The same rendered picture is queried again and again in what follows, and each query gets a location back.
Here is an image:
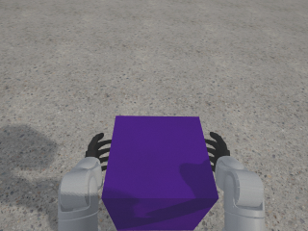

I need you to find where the right robot hand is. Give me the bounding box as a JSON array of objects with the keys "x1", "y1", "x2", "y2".
[{"x1": 204, "y1": 132, "x2": 230, "y2": 172}]

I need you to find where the right robot forearm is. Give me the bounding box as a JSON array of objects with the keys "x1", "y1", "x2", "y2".
[{"x1": 215, "y1": 156, "x2": 266, "y2": 231}]

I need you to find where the left robot forearm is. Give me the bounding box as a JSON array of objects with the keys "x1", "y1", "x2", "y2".
[{"x1": 58, "y1": 156, "x2": 103, "y2": 231}]

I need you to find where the carton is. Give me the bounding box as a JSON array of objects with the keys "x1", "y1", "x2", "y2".
[{"x1": 101, "y1": 115, "x2": 219, "y2": 231}]

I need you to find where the left robot hand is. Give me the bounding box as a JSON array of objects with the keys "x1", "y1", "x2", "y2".
[{"x1": 85, "y1": 133, "x2": 112, "y2": 171}]

